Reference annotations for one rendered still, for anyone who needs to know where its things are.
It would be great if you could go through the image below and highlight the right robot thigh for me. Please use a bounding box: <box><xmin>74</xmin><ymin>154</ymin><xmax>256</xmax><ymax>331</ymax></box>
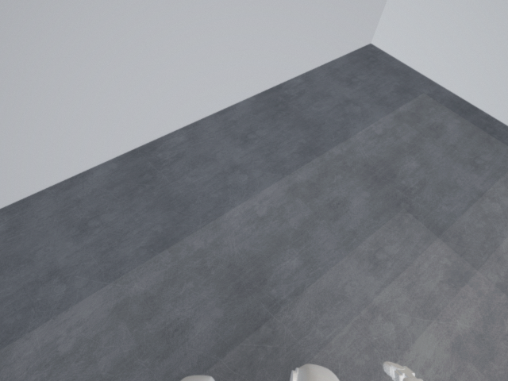
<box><xmin>290</xmin><ymin>364</ymin><xmax>340</xmax><ymax>381</ymax></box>

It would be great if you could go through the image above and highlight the right robot hand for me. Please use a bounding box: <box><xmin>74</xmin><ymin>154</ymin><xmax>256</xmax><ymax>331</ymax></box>
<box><xmin>383</xmin><ymin>361</ymin><xmax>423</xmax><ymax>381</ymax></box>

